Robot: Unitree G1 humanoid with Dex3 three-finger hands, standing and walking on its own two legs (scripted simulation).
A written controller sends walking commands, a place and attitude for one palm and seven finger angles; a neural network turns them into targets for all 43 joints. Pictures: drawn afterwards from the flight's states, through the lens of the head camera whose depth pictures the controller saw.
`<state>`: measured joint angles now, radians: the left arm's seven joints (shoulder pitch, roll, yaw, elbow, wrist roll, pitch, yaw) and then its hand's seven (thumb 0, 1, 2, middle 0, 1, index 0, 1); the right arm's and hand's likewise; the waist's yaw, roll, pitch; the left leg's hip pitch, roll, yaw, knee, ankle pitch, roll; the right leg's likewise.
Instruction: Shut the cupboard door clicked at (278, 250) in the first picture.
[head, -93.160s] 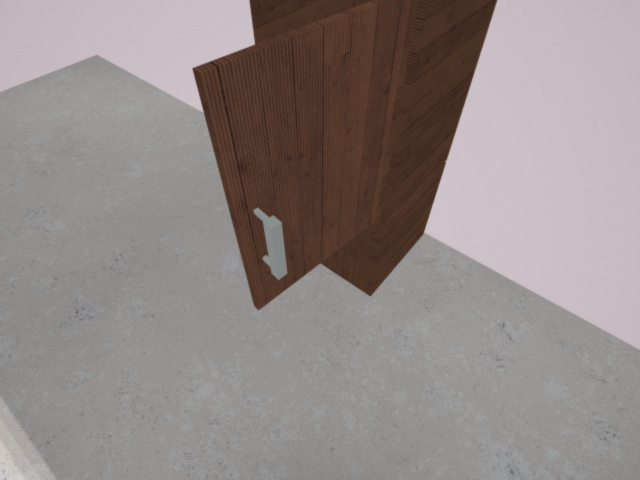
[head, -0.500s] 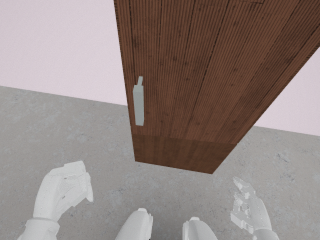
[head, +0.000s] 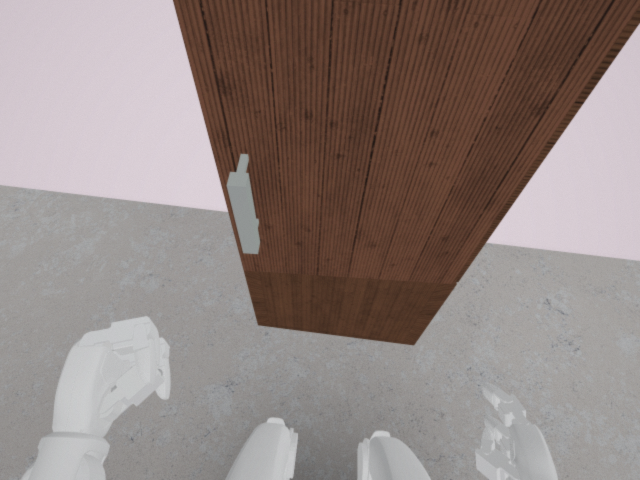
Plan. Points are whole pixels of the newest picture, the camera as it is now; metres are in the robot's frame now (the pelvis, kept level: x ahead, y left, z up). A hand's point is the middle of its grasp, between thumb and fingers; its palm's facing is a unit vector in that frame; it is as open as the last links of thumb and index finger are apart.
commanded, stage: raise the hand and make a fist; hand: left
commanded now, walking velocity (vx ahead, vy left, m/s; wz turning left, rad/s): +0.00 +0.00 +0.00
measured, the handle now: (247, 206) +0.48 +0.15 +0.02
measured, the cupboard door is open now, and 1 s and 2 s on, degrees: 4 4 1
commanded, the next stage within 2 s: bring the fist close to the handle in 0.10 s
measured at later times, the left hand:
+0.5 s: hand (191, 353) +0.25 +0.17 +0.03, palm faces -0.05 -1.00 +0.01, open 3.1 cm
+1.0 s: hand (246, 285) +0.34 +0.12 +0.03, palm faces -0.04 -1.00 -0.02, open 3.1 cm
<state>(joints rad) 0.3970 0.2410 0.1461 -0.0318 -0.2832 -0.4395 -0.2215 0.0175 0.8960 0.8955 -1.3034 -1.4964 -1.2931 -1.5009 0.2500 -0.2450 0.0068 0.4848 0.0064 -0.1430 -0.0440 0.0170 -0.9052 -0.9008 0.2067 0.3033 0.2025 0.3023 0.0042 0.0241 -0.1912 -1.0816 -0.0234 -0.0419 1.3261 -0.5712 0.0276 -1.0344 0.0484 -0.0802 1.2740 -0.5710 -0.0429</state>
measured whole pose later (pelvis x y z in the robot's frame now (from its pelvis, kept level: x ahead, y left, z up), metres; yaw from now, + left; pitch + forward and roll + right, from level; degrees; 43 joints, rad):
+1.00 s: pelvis +0.00 +0.01 -0.01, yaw +0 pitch +21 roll -3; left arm -0.15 0.14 -0.01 0.38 -0.11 -0.43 0.01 0.02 0.90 0.90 -1.30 -1.50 -1.30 -1.50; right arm 0.23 -0.24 0.01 0.55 -0.02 -0.05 0.01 0.01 -0.91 -0.90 0.21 0.30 0.20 0.30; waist -0.04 0.03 -0.19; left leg -1.15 -0.04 -0.01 1.34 -0.56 0.05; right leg -1.11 0.03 -0.05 1.30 -0.56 -0.02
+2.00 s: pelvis +0.00 -0.01 -0.01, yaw +0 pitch +24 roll -1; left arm -0.53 0.22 0.14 0.84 -0.12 -0.55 -0.09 0.01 0.88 0.90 -1.32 -1.50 -1.30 -1.50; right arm 0.23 -0.24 0.00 0.61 -0.01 0.01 0.00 0.01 -0.91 -0.90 0.21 0.30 0.20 0.30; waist -0.08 0.02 -0.18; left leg -1.21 -0.02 -0.01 1.34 -0.56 0.02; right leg -1.18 0.04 -0.06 1.32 -0.57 -0.05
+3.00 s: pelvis -0.06 +0.01 -0.04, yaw +0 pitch +24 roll -3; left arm -0.90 0.26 0.13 1.24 -0.02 -0.57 0.15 0.01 0.88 0.89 -1.41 -1.50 -1.36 -1.50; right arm 0.31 -0.25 0.03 0.69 -0.06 -0.03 0.04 0.01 -0.91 -0.90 0.21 0.30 0.20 0.30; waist -0.17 0.03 -0.16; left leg -1.36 -0.04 -0.03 1.41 -0.47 0.04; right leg -1.31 0.02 -0.08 1.37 -0.47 -0.03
